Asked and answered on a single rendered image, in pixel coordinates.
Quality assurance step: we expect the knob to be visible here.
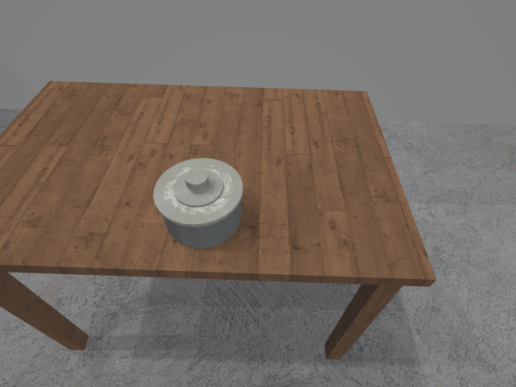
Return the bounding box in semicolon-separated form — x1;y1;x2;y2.
185;168;209;191

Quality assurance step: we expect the lid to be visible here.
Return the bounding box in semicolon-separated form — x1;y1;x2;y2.
153;158;243;227

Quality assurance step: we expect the table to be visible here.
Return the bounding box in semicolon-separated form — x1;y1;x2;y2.
0;81;436;360

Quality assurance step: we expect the pot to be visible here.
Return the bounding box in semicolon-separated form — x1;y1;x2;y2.
163;201;241;248

